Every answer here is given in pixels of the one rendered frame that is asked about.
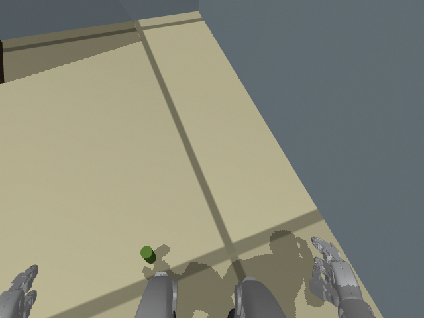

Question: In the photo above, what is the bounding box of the right robot hand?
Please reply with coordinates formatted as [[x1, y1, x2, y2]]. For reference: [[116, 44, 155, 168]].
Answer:
[[309, 237, 363, 307]]

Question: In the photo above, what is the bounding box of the left robot hand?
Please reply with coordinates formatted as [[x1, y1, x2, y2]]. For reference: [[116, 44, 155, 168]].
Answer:
[[0, 265, 38, 318]]

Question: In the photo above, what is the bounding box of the can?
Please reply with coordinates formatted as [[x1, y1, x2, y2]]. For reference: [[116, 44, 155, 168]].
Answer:
[[140, 246, 156, 264]]

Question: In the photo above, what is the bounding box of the right robot arm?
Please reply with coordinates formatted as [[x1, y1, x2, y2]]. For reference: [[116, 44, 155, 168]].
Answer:
[[338, 299, 376, 318]]

